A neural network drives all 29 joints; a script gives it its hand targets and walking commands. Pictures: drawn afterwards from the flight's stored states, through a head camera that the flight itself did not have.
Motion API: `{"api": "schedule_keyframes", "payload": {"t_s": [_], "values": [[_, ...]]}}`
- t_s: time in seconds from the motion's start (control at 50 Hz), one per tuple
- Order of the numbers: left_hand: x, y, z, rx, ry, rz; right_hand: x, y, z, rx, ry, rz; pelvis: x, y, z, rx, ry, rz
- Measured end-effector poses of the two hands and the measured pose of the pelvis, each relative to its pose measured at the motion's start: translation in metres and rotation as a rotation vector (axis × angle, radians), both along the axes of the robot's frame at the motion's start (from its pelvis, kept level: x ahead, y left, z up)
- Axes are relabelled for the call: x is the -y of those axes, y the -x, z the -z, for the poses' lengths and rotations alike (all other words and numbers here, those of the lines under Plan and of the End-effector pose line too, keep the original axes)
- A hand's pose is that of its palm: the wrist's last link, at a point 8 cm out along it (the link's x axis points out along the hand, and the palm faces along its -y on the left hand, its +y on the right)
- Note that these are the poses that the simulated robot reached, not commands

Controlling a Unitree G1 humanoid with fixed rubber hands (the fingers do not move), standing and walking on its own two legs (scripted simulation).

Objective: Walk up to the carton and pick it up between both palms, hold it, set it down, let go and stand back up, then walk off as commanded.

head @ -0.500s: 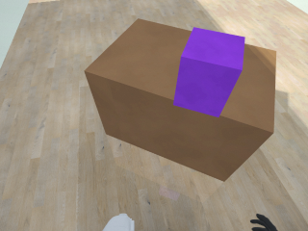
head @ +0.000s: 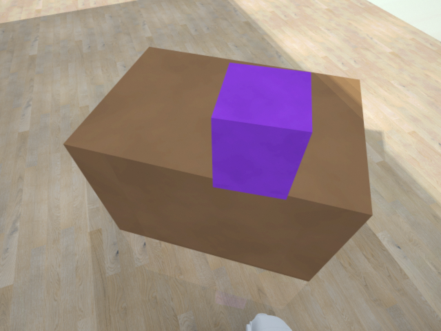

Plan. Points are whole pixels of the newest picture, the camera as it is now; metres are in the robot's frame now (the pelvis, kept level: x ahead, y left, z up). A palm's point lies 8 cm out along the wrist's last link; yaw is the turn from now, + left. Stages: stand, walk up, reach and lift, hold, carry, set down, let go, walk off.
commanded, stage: walk up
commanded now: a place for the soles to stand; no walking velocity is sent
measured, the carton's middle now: (258, 133) +0.56 -0.08 -0.01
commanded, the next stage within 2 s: none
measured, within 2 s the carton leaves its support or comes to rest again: neither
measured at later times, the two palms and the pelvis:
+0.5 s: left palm (49, 316) +0.15 +0.34 -0.12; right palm (371, 309) +0.17 -0.27 -0.08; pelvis +0.10 +0.04 +0.01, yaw -2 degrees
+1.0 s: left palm (85, 250) +0.27 +0.30 -0.08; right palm (388, 300) +0.19 -0.32 -0.11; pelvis +0.18 -0.01 +0.01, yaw -9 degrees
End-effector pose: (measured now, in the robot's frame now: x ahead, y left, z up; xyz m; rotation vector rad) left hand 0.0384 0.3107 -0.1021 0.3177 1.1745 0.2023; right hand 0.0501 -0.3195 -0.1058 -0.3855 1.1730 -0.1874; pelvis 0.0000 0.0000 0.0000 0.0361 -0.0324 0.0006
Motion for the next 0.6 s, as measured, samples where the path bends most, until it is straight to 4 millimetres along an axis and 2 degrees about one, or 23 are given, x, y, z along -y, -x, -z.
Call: {"api": "schedule_keyframes", "payload": {"t_s": [0.08, 0.18, 0.28, 0.38, 0.42, 0.48, 0.6], "values": [[0.009, -0.017, -0.009, -0.015, -0.015, 0.014, 0.005, -0.029, -0.002, 0.019, -0.022, 0.008, 0.01, -0.016, -0.006, -0.018, -0.004, 0.013], [0.008, -0.038, -0.017, -0.016, -0.035, 0.022, 0.005, -0.068, -0.009, 0.068, -0.03, -0.003, 0.011, -0.035, -0.012, -0.027, 0.009, 0.023], [-0.002, -0.061, -0.014, -0.007, -0.029, 0.029, -0.002, -0.103, -0.016, 0.11, -0.014, -0.009, 0.001, -0.054, -0.011, -0.022, 0.034, 0.03], [-0.019, -0.081, 0.0, -0.016, 0.003, 0.036, -0.023, -0.129, -0.022, 0.12, 0.012, -0.017, -0.02, -0.072, -0.007, -0.043, 0.067, 0.032], [-0.027, -0.091, 0.01, -0.013, 0.017, 0.032, -0.033, -0.132, -0.021, 0.125, 0.022, -0.019, -0.03, -0.08, -0.002, -0.028, 0.069, 0.032], [-0.029, -0.109, 0.014, -0.009, 0.042, 0.036, -0.047, -0.124, -0.026, 0.114, 0.016, 0.013, -0.037, -0.094, -0.006, 0.006, 0.067, 0.043], [-0.032, -0.14, 0.012, 0.009, 0.062, 0.048, -0.052, -0.102, -0.035, 0.033, 0.028, 0.059, -0.041, -0.12, -0.014, 0.025, 0.075, 0.051]]}}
